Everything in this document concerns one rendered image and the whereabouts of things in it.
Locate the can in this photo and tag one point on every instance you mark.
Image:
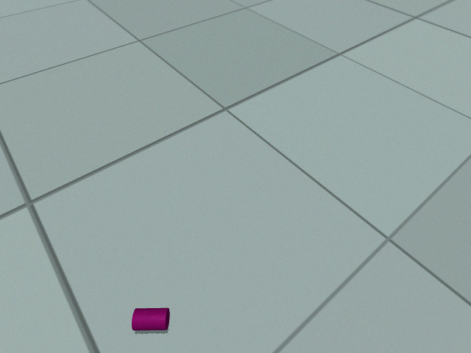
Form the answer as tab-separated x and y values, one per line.
150	319

